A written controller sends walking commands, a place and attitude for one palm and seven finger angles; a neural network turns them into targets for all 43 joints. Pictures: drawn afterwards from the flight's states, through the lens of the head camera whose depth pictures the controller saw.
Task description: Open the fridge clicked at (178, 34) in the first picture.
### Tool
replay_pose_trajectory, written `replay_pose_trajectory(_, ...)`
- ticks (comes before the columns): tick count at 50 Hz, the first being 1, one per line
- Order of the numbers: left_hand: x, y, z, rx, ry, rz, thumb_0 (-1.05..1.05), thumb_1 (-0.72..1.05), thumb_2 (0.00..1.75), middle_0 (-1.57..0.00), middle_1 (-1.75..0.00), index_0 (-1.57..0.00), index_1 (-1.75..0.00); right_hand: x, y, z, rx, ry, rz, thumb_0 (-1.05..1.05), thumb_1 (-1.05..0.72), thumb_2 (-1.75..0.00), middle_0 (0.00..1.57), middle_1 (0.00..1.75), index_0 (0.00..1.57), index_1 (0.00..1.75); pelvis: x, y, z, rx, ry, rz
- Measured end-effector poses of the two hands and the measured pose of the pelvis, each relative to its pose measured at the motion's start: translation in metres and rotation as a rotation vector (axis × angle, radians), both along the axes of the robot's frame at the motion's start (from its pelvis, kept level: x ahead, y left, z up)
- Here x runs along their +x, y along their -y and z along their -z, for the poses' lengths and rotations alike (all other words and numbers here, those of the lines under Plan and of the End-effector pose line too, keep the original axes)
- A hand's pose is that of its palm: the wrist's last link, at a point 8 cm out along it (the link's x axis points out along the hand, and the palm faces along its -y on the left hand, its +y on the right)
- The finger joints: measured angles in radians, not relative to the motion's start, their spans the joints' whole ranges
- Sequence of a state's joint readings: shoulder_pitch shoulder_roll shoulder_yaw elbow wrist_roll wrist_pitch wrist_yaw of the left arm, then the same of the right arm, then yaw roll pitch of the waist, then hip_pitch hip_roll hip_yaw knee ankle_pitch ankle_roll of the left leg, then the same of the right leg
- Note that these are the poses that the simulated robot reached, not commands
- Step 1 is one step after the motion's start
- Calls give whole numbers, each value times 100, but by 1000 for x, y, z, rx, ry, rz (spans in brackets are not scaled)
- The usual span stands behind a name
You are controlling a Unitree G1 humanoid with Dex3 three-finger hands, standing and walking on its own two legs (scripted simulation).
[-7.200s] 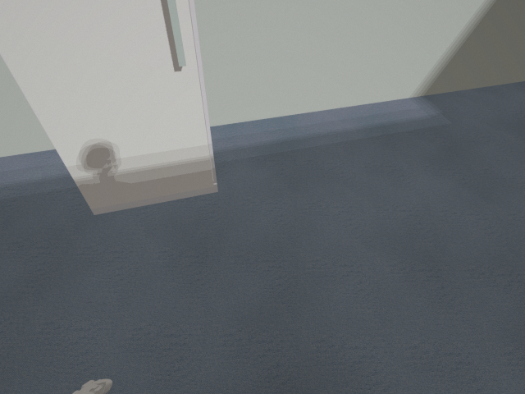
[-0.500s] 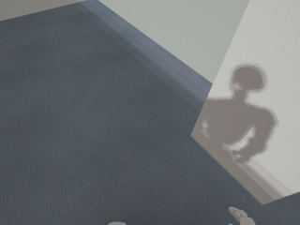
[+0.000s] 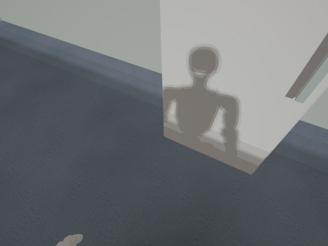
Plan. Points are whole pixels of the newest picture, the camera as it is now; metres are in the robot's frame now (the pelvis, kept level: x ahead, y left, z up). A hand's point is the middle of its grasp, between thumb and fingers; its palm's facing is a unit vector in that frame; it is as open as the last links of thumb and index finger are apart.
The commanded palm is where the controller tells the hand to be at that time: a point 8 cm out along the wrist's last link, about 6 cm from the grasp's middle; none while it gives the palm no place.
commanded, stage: turn to face it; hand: right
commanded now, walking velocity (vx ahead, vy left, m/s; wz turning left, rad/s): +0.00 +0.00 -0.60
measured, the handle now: out of the picture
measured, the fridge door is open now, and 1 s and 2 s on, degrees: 0 0 0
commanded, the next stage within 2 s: take the last steps up to it in 0.68 s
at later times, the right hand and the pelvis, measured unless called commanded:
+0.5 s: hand out of the picture +0.08 -0.24 -0.13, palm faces +0.25 +0.94 -0.25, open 7.4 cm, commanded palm none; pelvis +0.00 -0.01 +0.02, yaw -14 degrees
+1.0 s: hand out of the picture -0.10 -0.14 -0.14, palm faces +0.48 +0.85 -0.23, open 7.4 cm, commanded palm none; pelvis -0.02 +0.03 +0.02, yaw -25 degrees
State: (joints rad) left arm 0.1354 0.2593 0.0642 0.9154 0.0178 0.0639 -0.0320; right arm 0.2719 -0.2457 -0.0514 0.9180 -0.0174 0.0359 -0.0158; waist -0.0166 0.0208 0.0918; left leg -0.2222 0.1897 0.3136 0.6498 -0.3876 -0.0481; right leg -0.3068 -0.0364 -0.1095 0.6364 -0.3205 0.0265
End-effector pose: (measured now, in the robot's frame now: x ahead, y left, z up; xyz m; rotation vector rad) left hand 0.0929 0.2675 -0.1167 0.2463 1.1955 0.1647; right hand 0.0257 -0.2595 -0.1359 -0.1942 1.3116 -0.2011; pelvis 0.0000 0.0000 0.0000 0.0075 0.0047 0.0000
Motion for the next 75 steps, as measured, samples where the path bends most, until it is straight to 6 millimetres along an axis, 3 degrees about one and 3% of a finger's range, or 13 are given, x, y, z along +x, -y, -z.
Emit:
replay_pose_trajectory(6,32,32,-21,35,80,84,0,91,90,-20,-30,-20,-30,-14,32,2,3,-37,85,1,-91,-90,20,30,20,29,1,20,-7,20,4,54)
replay_pose_trajectory(15,25,58,-26,9,34,142,0,90,90,-20,-30,-20,-30,20,44,-22,1,141,129,1,-91,-90,20,30,20,29,-1,29,-21,33,8,158)
replay_pose_trajectory(22,1,53,-14,-23,-32,147,0,90,90,-20,-30,-21,-30,34,33,-33,-19,209,151,0,-91,-90,20,30,20,29,-3,17,-21,21,10,226)
replay_pose_trajectory(29,-19,23,8,-52,-114,159,0,90,90,-20,-30,-20,-30,30,1,-43,-51,249,177,0,-91,-90,20,30,20,29,-6,-11,-16,-1,6,282)
replay_pose_trajectory(32,-19,8,21,-70,-130,168,0,90,90,-20,-30,-20,-30,14,-16,-42,-77,246,195,0,-91,-90,20,30,20,30,-8,-26,-9,-13,8,295)
replay_pose_trajectory(37,-9,-5,19,-77,-134,211,0,91,90,-20,-30,-20,-30,-32,-42,-46,-75,174,264,0,-91,-90,20,30,20,30,-13,-39,-17,-36,26,345)
replay_pose_trajectory(44,6,-6,13,-59,-144,298,0,91,90,-20,-30,-20,-30,-94,-67,-39,-39,94,378,0,-91,-90,20,30,20,30,-19,-45,-21,-44,26,403)
replay_pose_trajectory(49,27,18,3,-43,-122,384,0,91,90,-19,-30,-20,-30,-146,-80,-28,16,18,465,0,-91,-90,20,30,20,30,-23,-34,-22,-32,11,429)
replay_pose_trajectory(54,52,62,-6,-31,-24,455,0,91,90,-19,-30,-20,-30,-202,-85,-9,94,-104,549,0,-91,-90,20,30,20,30,-25,-10,-16,-1,7,439)
replay_pose_trajectory(58,50,91,-11,-45,34,438,0,91,90,-20,-30,-20,-30,-219,-77,-1,142,-200,545,1,-91,-90,20,30,20,29,-20,9,-15,-5,26,420)
replay_pose_trajectory(62,32,95,-12,-32,-6,385,0,93,90,-20,-30,-20,-30,-194,-54,-5,148,-178,514,1,-91,-90,20,30,20,29,-7,23,-21,0,36,425)
replay_pose_trajectory(66,5,89,-5,-19,-127,349,0,94,90,-20,-30,-20,-30,-143,-25,-7,119,-92,485,1,-91,-90,20,30,19,29,10,33,-22,-8,35,426)
replay_pose_trajectory(75,-37,74,11,-33,-409,209,0,91,90,-20,-30,-20,-30,24,24,-10,43,86,345,1,-91,-90,20,30,19,29,77,38,-9,-21,29,407)
